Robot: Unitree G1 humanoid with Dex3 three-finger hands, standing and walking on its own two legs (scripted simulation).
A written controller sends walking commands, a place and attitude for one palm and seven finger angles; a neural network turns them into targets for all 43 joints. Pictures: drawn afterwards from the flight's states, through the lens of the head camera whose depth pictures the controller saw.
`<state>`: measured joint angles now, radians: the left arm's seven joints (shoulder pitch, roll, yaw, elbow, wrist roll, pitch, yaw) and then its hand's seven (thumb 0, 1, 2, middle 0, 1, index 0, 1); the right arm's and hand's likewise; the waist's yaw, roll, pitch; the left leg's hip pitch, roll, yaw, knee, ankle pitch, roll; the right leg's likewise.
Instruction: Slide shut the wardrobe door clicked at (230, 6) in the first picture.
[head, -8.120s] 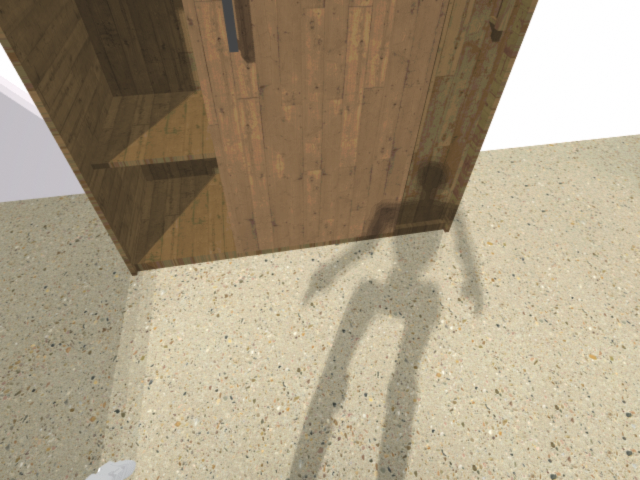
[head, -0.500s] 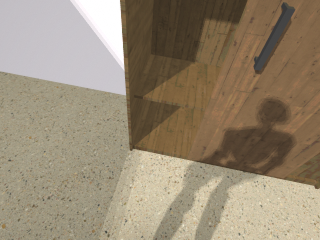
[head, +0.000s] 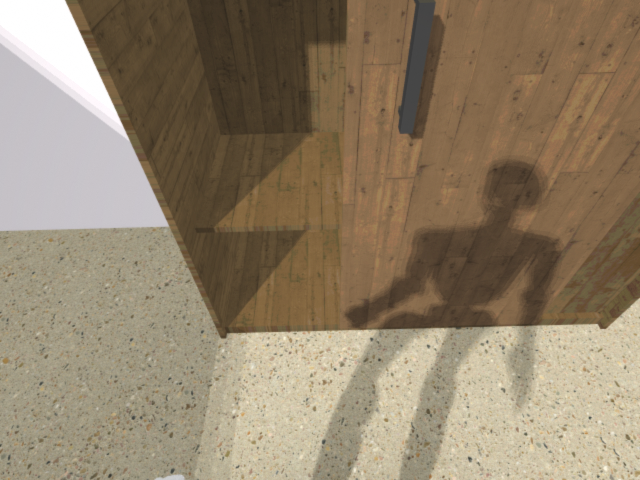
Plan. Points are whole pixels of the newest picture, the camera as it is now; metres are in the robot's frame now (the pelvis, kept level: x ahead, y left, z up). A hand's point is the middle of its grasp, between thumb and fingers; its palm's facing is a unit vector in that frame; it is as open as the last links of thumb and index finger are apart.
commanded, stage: take the last steps up to it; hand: right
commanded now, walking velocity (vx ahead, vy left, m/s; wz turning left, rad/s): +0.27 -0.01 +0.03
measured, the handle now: (411, 66) +0.67 -0.15 +0.20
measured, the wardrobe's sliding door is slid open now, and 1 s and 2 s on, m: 0.40 0.40 0.40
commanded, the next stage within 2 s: come to a stop and stand still in 0.32 s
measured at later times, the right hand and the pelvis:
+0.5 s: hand (431, 387) +0.29 -0.18 -0.17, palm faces -0.04 +0.98 -0.21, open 7.4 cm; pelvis +0.17 +0.00 -0.01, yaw +1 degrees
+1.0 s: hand (493, 433) +0.22 -0.26 -0.18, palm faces +0.05 +0.98 -0.20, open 7.4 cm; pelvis +0.18 -0.06 +0.01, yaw +1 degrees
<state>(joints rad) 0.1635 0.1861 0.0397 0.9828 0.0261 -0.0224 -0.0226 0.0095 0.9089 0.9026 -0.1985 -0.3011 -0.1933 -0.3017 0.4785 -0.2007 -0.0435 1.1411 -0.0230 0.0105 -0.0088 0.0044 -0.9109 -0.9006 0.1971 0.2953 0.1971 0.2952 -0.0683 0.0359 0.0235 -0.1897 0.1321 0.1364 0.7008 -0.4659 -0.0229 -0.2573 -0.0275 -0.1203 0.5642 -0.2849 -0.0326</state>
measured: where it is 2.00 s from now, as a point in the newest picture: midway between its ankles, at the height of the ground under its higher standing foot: outside the picture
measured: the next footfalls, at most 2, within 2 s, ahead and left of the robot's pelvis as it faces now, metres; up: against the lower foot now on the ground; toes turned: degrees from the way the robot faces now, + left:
left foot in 0.48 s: +0.29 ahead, +0.09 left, +0.00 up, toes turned +8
right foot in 0.90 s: +0.23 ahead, -0.15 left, +0.00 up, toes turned +0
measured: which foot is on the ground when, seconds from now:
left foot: up 0.00-0.46, down 0.48-0.90, up 0.92-1.00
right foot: down 0.00-0.48, up 0.50-0.88, down 0.90-1.00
